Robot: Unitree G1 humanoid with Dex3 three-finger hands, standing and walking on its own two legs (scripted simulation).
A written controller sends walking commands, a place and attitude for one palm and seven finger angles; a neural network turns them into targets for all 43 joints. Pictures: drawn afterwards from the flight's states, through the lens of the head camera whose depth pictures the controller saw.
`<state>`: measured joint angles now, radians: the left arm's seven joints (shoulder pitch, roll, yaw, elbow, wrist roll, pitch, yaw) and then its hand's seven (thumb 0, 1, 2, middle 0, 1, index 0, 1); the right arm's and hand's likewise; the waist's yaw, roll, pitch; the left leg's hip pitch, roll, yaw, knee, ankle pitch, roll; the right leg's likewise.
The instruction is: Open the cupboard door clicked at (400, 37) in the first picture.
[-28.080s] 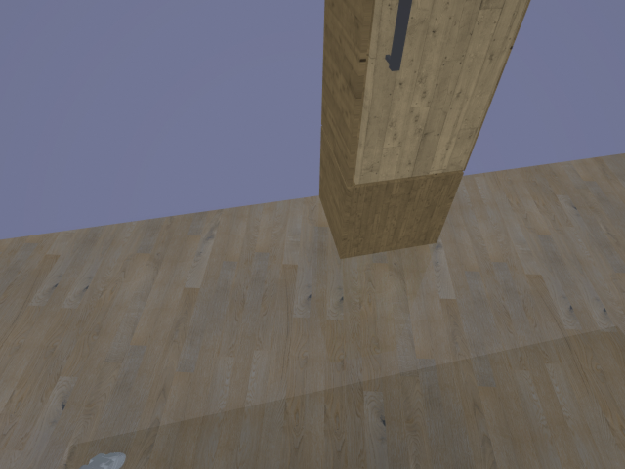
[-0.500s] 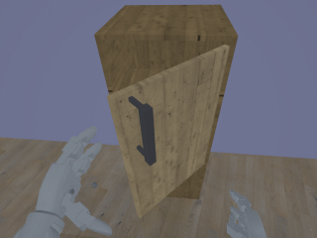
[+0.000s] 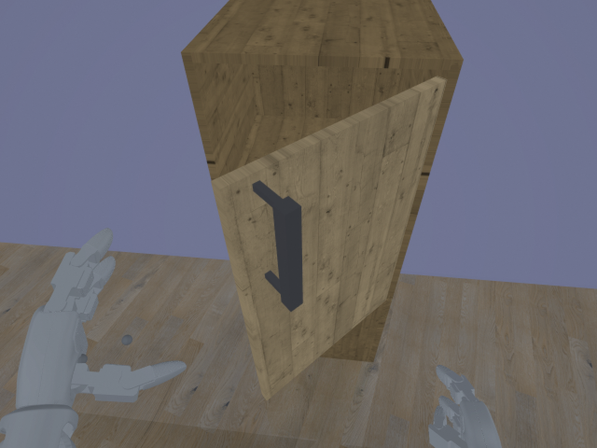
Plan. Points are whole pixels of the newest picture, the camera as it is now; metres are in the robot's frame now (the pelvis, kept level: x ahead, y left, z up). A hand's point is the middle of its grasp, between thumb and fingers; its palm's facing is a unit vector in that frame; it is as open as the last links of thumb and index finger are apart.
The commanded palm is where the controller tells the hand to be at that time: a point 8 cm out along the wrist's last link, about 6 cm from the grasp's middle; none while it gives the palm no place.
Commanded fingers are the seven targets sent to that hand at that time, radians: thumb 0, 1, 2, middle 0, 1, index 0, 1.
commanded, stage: draw the hand back to the body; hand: left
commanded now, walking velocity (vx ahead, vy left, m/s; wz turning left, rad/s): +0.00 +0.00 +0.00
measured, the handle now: (278, 250) +0.31 +0.07 +0.15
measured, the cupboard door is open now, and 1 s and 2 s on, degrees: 46 46 46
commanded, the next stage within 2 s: step back with the hand held close in 0.80 s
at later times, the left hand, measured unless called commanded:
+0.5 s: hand (82, 299) +0.21 +0.26 +0.16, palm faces +0.45 -0.80 -0.39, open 8.3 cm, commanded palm +0.16 +0.30 +0.17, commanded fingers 0.00 0.90 0.90 -0.20 -0.30 -0.20 -0.30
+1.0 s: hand (83, 300) +0.21 +0.26 +0.16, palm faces +0.43 -0.80 -0.41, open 7.5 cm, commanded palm +0.16 +0.29 +0.18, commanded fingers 0.00 0.90 0.90 -0.20 -0.30 -0.20 -0.30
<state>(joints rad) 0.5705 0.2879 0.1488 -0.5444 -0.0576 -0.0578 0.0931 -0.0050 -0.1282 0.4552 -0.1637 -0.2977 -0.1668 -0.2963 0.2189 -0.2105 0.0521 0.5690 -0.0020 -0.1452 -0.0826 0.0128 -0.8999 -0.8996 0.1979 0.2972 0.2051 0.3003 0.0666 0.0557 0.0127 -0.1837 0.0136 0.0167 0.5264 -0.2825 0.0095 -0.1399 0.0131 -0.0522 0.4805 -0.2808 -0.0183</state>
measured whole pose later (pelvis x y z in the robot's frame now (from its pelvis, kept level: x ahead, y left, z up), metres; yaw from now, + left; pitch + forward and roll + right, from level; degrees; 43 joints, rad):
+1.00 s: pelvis +0.01 +0.00 +0.01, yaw -1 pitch -3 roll -1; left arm 0.48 0.34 0.35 -0.38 -0.06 -0.11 0.11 0.02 0.89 0.89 -0.21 -0.30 -0.21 -0.30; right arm 0.18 -0.22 0.02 0.62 0.01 -0.06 -0.07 0.01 -0.90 -0.90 0.20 0.30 0.21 0.30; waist 0.06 0.07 0.02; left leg -0.13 0.03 0.03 0.44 -0.26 0.00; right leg -0.08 0.03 -0.03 0.37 -0.24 -0.02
